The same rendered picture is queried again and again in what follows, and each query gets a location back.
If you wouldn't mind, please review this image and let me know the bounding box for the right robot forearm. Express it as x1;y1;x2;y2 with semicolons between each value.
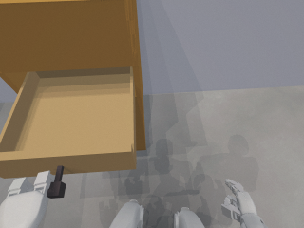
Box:
240;213;268;228

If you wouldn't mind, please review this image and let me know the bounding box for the cabinet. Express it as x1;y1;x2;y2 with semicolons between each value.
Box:
0;0;146;151

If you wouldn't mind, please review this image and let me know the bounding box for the robot right hand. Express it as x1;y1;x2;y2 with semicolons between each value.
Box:
221;179;257;222

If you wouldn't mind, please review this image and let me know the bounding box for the robot left hand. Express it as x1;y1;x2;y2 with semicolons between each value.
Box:
0;170;55;228

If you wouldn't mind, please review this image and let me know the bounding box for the handle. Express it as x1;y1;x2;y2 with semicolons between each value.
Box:
47;165;67;199

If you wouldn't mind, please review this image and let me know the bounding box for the robot left thigh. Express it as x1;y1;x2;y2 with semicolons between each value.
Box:
109;202;144;228

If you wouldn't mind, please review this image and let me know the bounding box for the robot right thigh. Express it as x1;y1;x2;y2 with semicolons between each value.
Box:
173;210;205;228

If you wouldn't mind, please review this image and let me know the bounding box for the robot thigh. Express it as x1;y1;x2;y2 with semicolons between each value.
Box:
173;210;205;228
109;202;144;228

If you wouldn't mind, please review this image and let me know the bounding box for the drawer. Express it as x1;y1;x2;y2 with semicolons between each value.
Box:
0;66;137;179

